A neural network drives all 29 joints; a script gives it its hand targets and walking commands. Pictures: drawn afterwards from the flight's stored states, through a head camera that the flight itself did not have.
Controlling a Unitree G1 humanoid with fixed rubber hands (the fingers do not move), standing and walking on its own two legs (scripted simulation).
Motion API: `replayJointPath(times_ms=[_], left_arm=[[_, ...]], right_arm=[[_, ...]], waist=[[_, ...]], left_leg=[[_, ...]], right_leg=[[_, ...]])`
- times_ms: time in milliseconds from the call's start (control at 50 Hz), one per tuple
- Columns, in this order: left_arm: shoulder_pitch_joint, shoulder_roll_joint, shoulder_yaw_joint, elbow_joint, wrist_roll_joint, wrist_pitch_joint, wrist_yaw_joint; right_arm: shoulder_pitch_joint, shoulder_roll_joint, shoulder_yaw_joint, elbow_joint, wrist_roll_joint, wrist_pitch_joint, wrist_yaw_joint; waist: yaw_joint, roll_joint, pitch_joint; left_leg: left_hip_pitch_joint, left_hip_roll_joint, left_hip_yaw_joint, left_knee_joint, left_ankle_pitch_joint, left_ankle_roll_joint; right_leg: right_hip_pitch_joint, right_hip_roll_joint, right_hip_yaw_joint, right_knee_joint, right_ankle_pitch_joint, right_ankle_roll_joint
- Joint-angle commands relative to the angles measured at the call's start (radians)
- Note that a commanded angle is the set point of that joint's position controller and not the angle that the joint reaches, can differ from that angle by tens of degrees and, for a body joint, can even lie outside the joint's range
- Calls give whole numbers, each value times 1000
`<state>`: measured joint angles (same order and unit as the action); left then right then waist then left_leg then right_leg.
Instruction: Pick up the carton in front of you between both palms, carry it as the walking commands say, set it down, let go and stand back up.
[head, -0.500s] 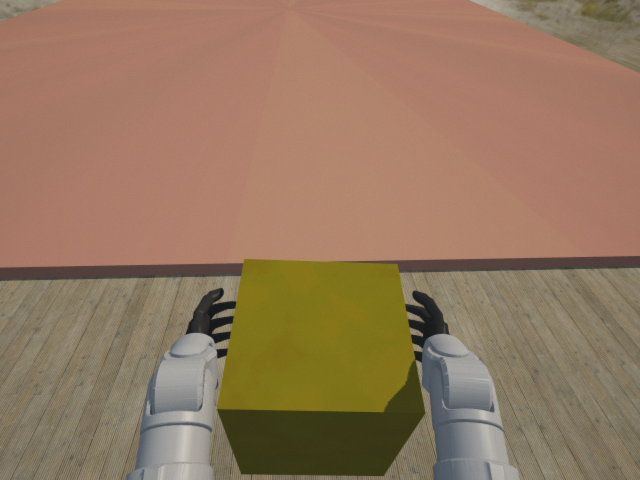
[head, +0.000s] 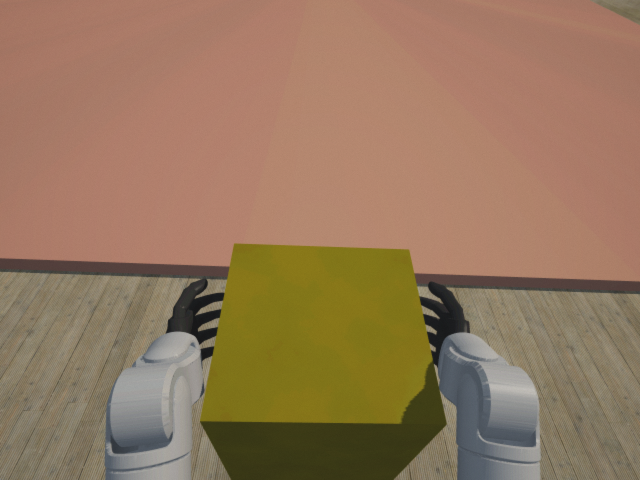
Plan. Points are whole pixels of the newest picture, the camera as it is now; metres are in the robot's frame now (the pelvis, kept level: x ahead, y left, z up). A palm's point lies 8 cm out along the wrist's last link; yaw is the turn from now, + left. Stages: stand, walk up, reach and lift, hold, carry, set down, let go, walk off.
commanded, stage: carry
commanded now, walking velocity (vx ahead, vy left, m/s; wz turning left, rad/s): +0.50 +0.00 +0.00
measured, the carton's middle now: (317, 371) +0.27 +0.01 +0.02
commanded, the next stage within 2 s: none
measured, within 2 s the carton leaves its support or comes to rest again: neither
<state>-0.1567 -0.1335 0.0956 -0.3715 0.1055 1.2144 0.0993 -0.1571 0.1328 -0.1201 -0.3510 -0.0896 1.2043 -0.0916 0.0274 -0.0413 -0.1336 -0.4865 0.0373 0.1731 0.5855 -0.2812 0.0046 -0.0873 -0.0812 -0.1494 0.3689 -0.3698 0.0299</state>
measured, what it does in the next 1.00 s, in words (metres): walks ahead: left foot, then right foot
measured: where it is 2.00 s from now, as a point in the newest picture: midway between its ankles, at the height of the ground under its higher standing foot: (316, 226)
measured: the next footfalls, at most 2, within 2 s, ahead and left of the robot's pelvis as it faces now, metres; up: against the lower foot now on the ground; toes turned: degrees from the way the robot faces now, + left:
left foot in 0.04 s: +0.14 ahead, +0.10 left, +0.00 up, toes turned +10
right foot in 0.46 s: +0.48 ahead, -0.10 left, +0.00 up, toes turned -13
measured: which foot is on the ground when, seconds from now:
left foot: up 0.00-0.02, down 0.04-0.50, up 0.52-0.92, down 0.94-1.00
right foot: down 0.00-0.06, up 0.08-0.44, down 0.46-0.96, up 0.98-1.00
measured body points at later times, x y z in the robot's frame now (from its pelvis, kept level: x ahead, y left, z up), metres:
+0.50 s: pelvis +0.33 -0.01 -0.02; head +0.32 -0.02 +0.43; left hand +0.61 +0.13 +0.06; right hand +0.61 -0.17 +0.05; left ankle +0.11 +0.09 -0.72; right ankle +0.44 -0.09 -0.74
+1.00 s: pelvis +0.66 +0.01 -0.03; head +0.67 +0.02 +0.42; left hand +1.00 +0.16 +0.11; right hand +0.99 -0.15 +0.12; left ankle +0.77 +0.09 -0.74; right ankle +0.46 -0.09 -0.69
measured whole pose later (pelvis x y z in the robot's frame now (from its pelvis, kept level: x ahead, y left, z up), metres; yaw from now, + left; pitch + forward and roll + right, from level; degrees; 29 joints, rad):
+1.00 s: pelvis +0.66 +0.01 -0.03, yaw -1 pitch +2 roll +1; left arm -0.44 -0.04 0.15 -0.31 0.06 1.26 0.11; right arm -0.47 0.08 -0.14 -0.27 -0.07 1.26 -0.13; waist -0.03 -0.04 -0.04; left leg -0.52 0.03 0.22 0.64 -0.17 0.10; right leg -0.10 -0.09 -0.13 0.85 -0.51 0.00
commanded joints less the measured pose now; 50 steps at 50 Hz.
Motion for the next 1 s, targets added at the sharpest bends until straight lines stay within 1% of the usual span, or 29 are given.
replayJointPath(times_ms=[0, 20, 40, 60, 80, 100, 120, 140, 180, 260, 360, 400, 420, 440, 460, 480, 500, 520, 540, 560, 600, 700, 780, 860, 900, 920, 940, 960, 980], left_arm=[[-464, -819, -698, -68, -421, 24, -258], [-466, -795, -691, -63, -420, 32, -260], [-511, -771, -690, -81, -429, 46, -266], [-555, -783, -701, -76, -443, 58, -271], [-567, -806, -699, -56, -447, 60, -276], [-564, -817, -691, -45, -449, 58, -280], [-553, -841, -690, -29, -446, 54, -280], [-533, -858, -688, -16, -435, 47, -278], [-499, -894, -687, 3, -405, 29, -270], [-426, -906, -675, 16, -348, 1, -245], [-409, -890, -682, 5, -340, 0, -241], [-414, -889, -688, 2, -354, -1, -248], [-405, -891, -689, 9, -356, -3, -252], [-398, -889, -687, 17, -358, -5, -257], [-387, -889, -687, 24, -361, -6, -261], [-402, -883, -678, 52, -352, -20, -268], [-398, -918, -689, 46, -374, -25, -272], [-428, -936, -697, 20, -390, -31, -275], [-443, -964, -710, 3, -404, -38, -277], [-465, -980, -722, -15, -414, -45, -279], [-459, -987, -732, -35, -429, -52, -284], [-408, -924, -733, -48, -439, -53, -303], [-458, -835, -716, -70, -432, -38, -291], [-619, -703, -690, -71, -422, -5, -252], [-738, -636, -673, -39, -425, 22, -228], [-793, -610, -657, -15, -428, 38, -216], [-858, -583, -635, 13, -431, 55, -205], [-937, -604, -626, 23, -455, 76, -195], [-999, -602, -607, 47, -464, 85, -188]], right_arm=[[-426, 836, 686, -43, 363, 20, 229], [-410, 816, 672, -31, 354, 27, 226], [-403, 801, 657, -15, 334, 31, 223], [-440, 806, 648, -6, 328, 36, 221], [-472, 823, 653, -31, 342, 42, 220], [-490, 852, 667, -34, 354, 44, 222], [-510, 878, 679, -39, 364, 43, 225], [-526, 901, 695, -47, 377, 39, 231], [-528, 927, 717, -49, 399, 30, 244], [-503, 912, 732, -53, 424, 19, 271], [-443, 880, 720, -20, 406, 14, 280], [-443, 877, 721, -23, 398, 12, 279], [-446, 876, 723, -26, 395, 12, 279], [-444, 873, 725, -29, 390, 10, 278], [-456, 862, 722, -29, 387, 9, 279], [-481, 879, 742, -58, 393, 13, 279], [-495, 869, 742, -59, 389, 6, 280], [-496, 905, 745, -43, 391, -4, 279], [-491, 933, 745, -45, 391, -15, 278], [-483, 956, 746, -42, 388, -25, 275], [-439, 977, 747, -32, 375, -42, 264], [-377, 959, 751, -31, 335, -63, 234], [-471, 881, 762, -94, 363, -40, 223], [-665, 733, 742, -121, 403, 9, 214], [-758, 664, 703, -66, 413, 37, 205], [-790, 629, 672, -19, 415, 50, 199], [-825, 598, 641, 20, 420, 65, 193], [-889, 561, 610, 58, 418, 71, 187], [-944, 590, 604, 75, 455, 84, 182]], waist=[[-27, -44, -205], [-43, 14, -251], [-64, 262, -271], [-63, 347, -232], [-54, 234, -210], [-56, 153, -198], [-52, 75, -200], [-49, 55, -190], [-49, 107, -183], [-48, 156, -150], [-55, 210, -64], [-43, 218, -84], [-27, 203, -125], [-13, 167, -188], [14, 90, -257], [5, -214, -330], [0, -211, -283], [-3, -151, -267], [-7, -48, -273], [-13, 16, -252], [-17, -27, -259], [-14, -89, -177], [-3, -103, -95], [8, -122, -46], [-30, -95, -103], [-66, -32, -172], [-116, 81, -242], [-113, 371, -317], [-113, 368, -301]], left_leg=[[415, -65, 117, -130, 130, 17], [604, 21, 4, -132, 45, 40], [672, 297, -491, -319, -166, 133], [729, 401, -728, -385, -101, 241], [698, 414, -678, -355, -19, 254], [647, 383, -594, -337, 86, 239], [610, 365, -518, -348, 105, 205], [565, 337, -430, -369, 143, 172], [551, 290, -304, -390, 230, 141], [586, 221, -149, -379, 398, 124], [560, 194, -51, -359, 534, 104], [555, 194, -2, -268, 697, 82], [526, 172, 51, -147, 752, 59], [440, 137, 77, 19, 707, 34], [284, 123, 56, 241, 452, 15], [-20, -11, 14, 556, 97, -38], [-163, -35, -111, 703, -181, -17], [-191, 24, -161, 760, -163, 10], [-180, 62, -180, 735, -108, 23], [-167, 90, -182, 663, -51, 27], [-109, 91, -151, 540, 14, 21], [-144, 63, -56, 243, 99, -8], [-127, 39, 8, 48, 188, 1], [-64, 24, 30, -26, 234, 42], [136, -31, 80, -65, 173, 65], [333, -80, 108, -70, 116, 67], [512, 57, -94, -101, -10, 83], [693, 312, -617, -247, -189, 233], [725, 341, -736, -330, -90, 262]], right_leg=[[-124, -115, -13, 120, 355, -76], [-257, -83, -54, 286, 289, -39], [-441, 25, -77, 598, 76, 14], [-642, 67, 25, 763, -140, 5], [-703, -8, 109, 870, -135, -26], [-706, -45, 128, 892, -100, -41], [-692, -69, 138, 851, -33, -45], [-655, -81, 139, 772, 20, -43], [-606, -50, 88, 644, 73, -32], [-588, -5, 12, 392, 189, -19], [-468, 42, -82, 170, 320, -44], [-332, 66, -113, 136, 339, -62], [-193, 103, -154, 96, 324, -64], [7, 119, -165, 86, 254, -68], [205, -24, 18, 70, 138, -73], [395, -320, 562, -61, -42, -240], [372, -357, 683, -161, 90, -274], [335, -336, 560, -138, 231, -257], [281, -312, 466, -113, 332, -227], [217, -287, 380, -117, 387, -196], [163, -245, 253, -143, 375, -151], [165, -189, 96, -178, 422, -152], [157, -158, 19, -168, 473, -151], [167, -160, -3, -109, 509, -145], [119, -130, -64, 75, 623, -120], [44, -79, -96, 267, 634, -98], [-113, -47, -84, 512, 427, -73], [-415, 92, -41, 820, 103, -26], [-574, 115, 91, 986, -130, -46]])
